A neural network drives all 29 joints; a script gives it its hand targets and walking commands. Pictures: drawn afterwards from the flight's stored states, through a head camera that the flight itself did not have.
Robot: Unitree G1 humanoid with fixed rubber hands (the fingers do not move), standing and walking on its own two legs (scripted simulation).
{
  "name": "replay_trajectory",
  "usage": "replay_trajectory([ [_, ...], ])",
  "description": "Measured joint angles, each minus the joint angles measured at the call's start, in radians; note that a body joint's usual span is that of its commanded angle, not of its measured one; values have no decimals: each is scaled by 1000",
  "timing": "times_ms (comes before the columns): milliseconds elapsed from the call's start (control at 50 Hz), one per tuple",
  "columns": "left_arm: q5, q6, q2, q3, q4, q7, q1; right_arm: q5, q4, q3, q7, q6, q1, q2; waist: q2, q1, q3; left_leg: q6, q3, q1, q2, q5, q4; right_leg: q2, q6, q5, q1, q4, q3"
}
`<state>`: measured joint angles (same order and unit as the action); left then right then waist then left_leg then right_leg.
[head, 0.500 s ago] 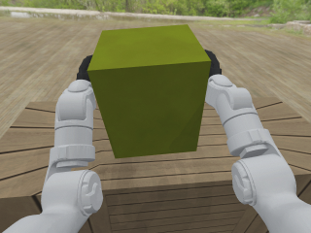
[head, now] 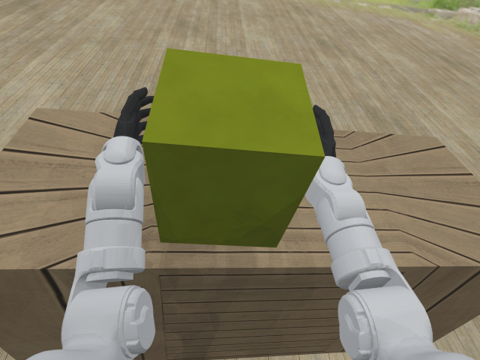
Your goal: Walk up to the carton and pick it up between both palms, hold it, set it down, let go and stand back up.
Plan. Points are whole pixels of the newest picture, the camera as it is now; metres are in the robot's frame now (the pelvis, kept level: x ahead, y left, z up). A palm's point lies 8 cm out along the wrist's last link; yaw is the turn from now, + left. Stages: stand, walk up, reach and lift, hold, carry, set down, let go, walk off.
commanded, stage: set down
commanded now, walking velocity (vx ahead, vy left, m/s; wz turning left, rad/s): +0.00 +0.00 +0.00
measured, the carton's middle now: (227, 157) +0.40 +0.02 +0.16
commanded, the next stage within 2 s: none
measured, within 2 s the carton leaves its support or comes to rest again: neither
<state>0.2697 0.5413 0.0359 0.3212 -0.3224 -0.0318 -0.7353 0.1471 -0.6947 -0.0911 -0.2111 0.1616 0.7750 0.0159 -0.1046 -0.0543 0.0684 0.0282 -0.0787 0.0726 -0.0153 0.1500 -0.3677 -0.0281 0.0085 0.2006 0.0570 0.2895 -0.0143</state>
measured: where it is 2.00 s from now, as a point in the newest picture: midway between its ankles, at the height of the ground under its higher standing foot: outside the picture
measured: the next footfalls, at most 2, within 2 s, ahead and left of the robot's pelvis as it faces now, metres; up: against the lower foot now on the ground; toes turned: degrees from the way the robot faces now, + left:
none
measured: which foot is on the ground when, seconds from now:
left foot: down 0.00-1.00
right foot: down 0.00-1.00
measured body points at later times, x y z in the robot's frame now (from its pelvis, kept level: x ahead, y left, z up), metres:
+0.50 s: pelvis +0.00 +0.01 +0.00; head -0.02 +0.05 +0.45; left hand +0.42 +0.18 +0.17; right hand +0.41 -0.13 +0.18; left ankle +0.04 +0.13 -0.75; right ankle -0.02 -0.11 -0.75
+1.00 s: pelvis +0.01 +0.01 +0.00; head +0.00 +0.05 +0.45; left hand +0.44 +0.17 +0.14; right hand +0.42 -0.13 +0.15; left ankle +0.04 +0.13 -0.75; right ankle -0.02 -0.11 -0.75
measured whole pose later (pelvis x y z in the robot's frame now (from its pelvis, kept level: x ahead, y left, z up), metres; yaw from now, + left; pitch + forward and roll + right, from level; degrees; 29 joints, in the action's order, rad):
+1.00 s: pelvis +0.01 +0.01 +0.00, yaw -3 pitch -3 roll -1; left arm 0.26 0.21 0.06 0.40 -0.85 -0.01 -0.86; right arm -0.14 -0.93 -0.37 -0.16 0.00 0.83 -0.05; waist -0.07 0.01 0.01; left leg 0.01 -0.01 0.15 -0.02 0.14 -0.33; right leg -0.01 -0.01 0.18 -0.04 0.28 0.01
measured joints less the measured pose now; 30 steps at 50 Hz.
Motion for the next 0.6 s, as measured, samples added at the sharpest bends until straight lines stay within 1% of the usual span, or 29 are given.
replay_trajectory([
  [60,-5,-10,2,-12,-17,11,-7,-4,-3,-14,11,-6,2,3,-2,-1,-9,-3,4,17,0,2,-7,1,-3,-4,-14,-2,2],
  [160,11,-25,-2,-9,-74,20,-40,-31,-46,-52,29,-12,31,5,0,2,-24,-10,20,25,1,3,-6,5,-9,-8,-26,-5,13],
  [340,39,-79,-19,25,-172,21,-69,-97,-116,-109,52,-42,52,-2,18,23,-31,-21,48,12,5,5,5,15,-19,-9,-24,-8,32],
  [460,20,-130,-11,25,-232,25,-61,-137,-145,-136,53,-74,39,-18,28,36,-33,-22,49,22,6,3,6,17,-19,-9,-33,-8,27],
  [600,-14,-200,9,16,-328,33,-71,-177,-176,-177,50,-106,36,-35,32,46,-43,-18,43,51,4,-5,10,16,-16,-13,-60,-11,15],
])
